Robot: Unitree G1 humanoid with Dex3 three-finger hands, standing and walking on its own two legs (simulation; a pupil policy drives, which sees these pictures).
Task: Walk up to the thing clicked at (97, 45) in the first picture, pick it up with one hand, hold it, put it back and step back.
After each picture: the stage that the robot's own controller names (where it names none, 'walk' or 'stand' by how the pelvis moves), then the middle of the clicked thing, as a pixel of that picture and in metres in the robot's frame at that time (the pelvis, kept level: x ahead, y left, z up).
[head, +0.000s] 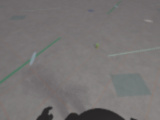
stand; (97, 46) +1.53 -0.13 -0.72
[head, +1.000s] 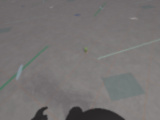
walk; (86, 50) +1.42 +0.19 -0.70
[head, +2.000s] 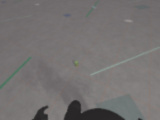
walk; (76, 63) +0.94 +0.30 -0.71
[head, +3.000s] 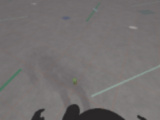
walk; (74, 81) +0.58 +0.21 -0.69
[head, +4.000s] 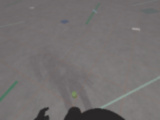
stand; (74, 94) +0.38 +0.21 -0.70
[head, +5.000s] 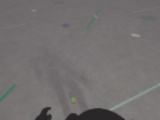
stand; (73, 100) +0.34 +0.19 -0.72
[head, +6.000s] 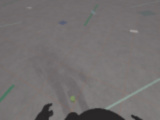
stand; (73, 99) +0.33 +0.20 -0.72
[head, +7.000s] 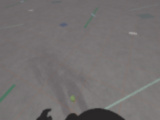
stand; (72, 98) +0.35 +0.21 -0.73
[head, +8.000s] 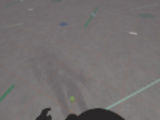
stand; (72, 99) +0.34 +0.21 -0.73
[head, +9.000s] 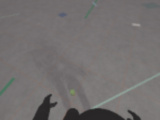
go down; (72, 92) +0.36 +0.20 -0.71
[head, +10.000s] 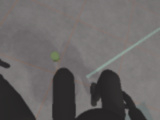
go down; (55, 57) +0.43 +0.25 -0.28
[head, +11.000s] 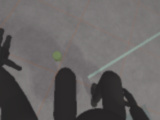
close in; (57, 56) +0.42 +0.25 -0.29
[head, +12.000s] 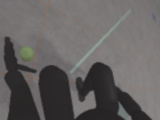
close in; (26, 54) +0.41 +0.28 -0.22
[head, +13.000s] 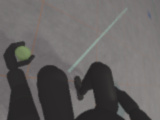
close; (23, 54) +0.40 +0.29 -0.22
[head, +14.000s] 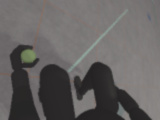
lift; (28, 57) +0.38 +0.27 -0.23
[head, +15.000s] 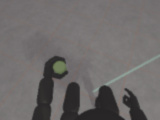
lift; (61, 69) +0.33 +0.20 -0.01
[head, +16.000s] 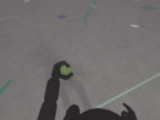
hold; (66, 73) +0.32 +0.17 +0.01
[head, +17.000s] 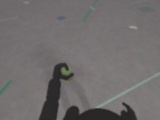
hold; (67, 74) +0.33 +0.17 +0.00
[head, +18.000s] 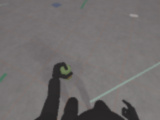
crouch; (66, 73) +0.34 +0.17 -0.05
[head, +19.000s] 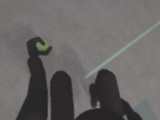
lower; (44, 48) +0.47 +0.26 -0.10
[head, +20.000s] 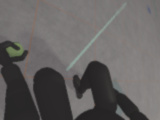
lower; (17, 53) +0.42 +0.29 -0.23
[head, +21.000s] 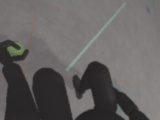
lower; (17, 52) +0.42 +0.29 -0.22
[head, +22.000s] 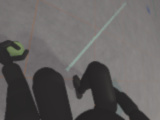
lower; (17, 52) +0.42 +0.29 -0.22
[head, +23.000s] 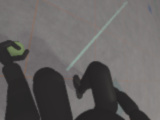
lower; (17, 52) +0.42 +0.29 -0.22
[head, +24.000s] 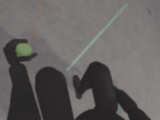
open; (23, 52) +0.41 +0.28 -0.23
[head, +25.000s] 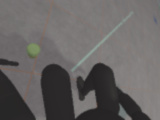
stand; (33, 51) +0.41 +0.27 -0.23
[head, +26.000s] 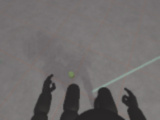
walk; (71, 75) +0.41 +0.19 -0.52
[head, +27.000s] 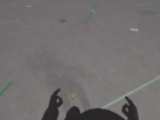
stand; (73, 96) +0.37 +0.18 -0.66
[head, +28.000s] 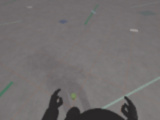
stand; (73, 96) +0.37 +0.18 -0.67
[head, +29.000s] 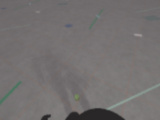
stand; (77, 97) +0.39 +0.17 -0.72
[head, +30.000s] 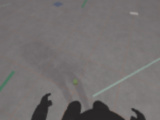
walk; (75, 82) +0.44 +0.16 -0.70
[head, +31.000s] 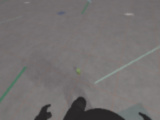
walk; (78, 71) +0.70 +0.23 -0.70
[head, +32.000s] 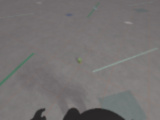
stand; (79, 61) +1.03 +0.20 -0.70
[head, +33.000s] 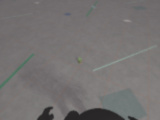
stand; (79, 60) +1.04 +0.19 -0.72
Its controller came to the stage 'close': yes
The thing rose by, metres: 0.71
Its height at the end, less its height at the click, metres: +0.00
